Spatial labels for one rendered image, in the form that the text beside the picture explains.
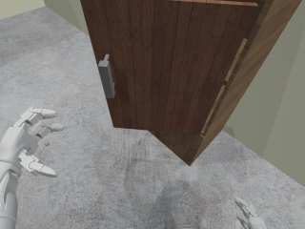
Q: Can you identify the right robot hand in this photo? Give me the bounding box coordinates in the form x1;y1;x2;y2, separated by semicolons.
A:
234;197;268;229

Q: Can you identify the left robot hand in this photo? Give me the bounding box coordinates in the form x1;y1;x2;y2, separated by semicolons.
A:
0;106;65;177

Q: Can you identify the robot left forearm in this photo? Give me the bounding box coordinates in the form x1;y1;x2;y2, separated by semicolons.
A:
0;160;23;229

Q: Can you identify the cupboard door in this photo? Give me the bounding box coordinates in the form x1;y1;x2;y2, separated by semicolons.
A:
80;0;258;135

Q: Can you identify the handle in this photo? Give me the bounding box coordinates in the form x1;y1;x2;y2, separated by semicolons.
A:
97;54;115;98

